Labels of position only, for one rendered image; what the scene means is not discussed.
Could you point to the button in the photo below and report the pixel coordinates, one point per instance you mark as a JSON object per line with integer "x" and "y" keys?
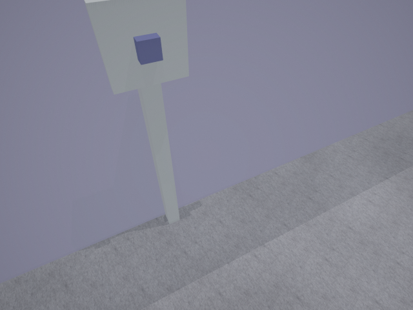
{"x": 148, "y": 48}

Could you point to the panel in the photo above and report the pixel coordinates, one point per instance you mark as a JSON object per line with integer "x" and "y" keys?
{"x": 115, "y": 24}

